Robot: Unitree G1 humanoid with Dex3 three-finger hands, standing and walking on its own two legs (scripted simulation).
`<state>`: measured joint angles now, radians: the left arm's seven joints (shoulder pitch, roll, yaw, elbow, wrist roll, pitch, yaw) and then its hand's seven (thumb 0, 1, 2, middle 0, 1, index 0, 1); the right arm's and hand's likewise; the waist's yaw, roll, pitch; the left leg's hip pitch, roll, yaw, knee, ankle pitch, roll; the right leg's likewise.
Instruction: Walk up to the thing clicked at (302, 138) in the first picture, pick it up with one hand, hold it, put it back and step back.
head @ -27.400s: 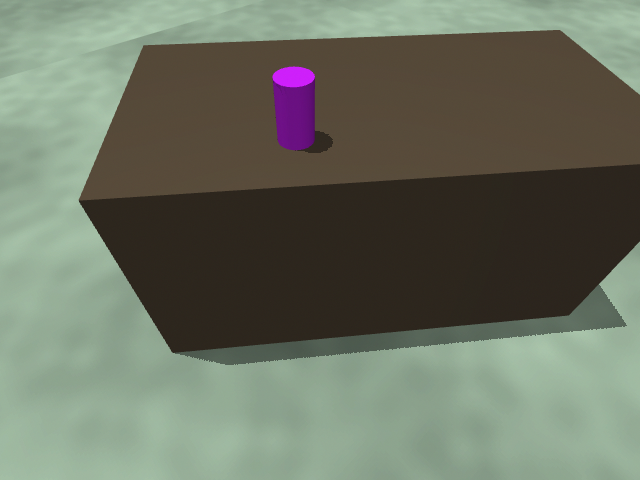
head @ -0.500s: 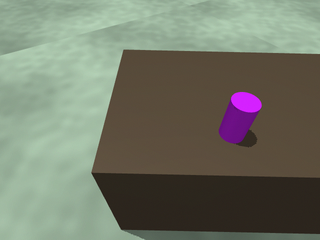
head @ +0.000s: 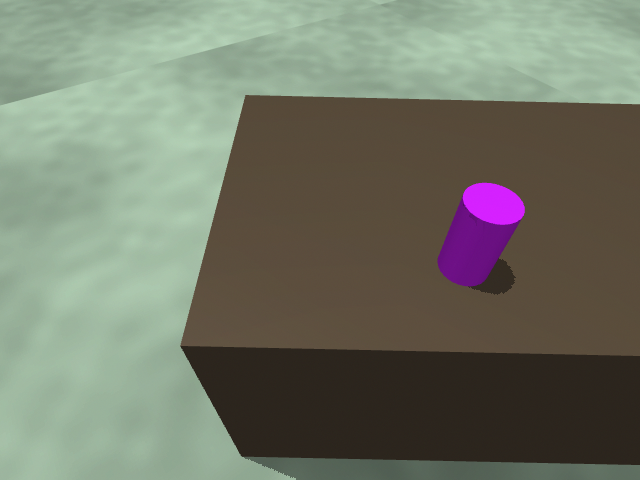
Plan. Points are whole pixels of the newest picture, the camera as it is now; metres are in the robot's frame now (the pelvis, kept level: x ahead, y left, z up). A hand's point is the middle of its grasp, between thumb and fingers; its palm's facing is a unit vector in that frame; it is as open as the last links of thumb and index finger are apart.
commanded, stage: stand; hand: right
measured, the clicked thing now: (476, 237) +0.47 -0.24 -0.01
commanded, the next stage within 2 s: step back in 1.00 s
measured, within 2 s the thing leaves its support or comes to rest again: neither
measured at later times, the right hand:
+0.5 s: hand out of the picture +0.08 -0.25 -0.16, palm faces -0.02 +0.94 -0.35, open 7.4 cm
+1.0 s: hand out of the picture +0.07 -0.26 -0.16, palm faces -0.02 +0.94 -0.35, open 7.4 cm
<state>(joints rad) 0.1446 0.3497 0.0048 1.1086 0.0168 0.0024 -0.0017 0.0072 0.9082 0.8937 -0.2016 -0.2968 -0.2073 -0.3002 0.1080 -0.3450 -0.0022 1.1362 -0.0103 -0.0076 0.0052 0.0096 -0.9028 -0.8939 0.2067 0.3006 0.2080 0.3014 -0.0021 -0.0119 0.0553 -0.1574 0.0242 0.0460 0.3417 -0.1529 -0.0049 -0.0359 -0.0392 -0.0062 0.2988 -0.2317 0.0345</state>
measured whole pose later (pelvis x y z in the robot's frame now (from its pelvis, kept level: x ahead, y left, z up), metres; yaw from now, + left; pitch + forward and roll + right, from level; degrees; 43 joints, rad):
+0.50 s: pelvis +0.00 +0.00 +0.00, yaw +0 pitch -2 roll +0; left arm 0.14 0.35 0.00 1.10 0.02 0.00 0.00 0.01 0.91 0.89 -0.20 -0.30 -0.21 -0.30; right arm 0.10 -0.34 0.00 1.13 -0.01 -0.01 0.00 0.01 -0.90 -0.89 0.21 0.30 0.21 0.30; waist 0.00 -0.01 0.05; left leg -0.15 0.02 0.05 0.34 -0.16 -0.01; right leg -0.03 -0.04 0.00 0.30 -0.24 0.03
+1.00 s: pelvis +0.00 +0.00 +0.00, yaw +0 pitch -2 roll +0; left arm 0.15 0.35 0.00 1.10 0.02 0.00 0.00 0.01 0.91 0.89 -0.20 -0.30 -0.21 -0.30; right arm 0.11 -0.35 -0.01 1.13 -0.01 -0.01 0.01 0.01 -0.90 -0.89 0.21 0.30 0.21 0.30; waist 0.00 -0.01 0.05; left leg -0.15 0.03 0.05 0.34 -0.15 -0.01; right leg -0.03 -0.04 0.00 0.30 -0.23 0.03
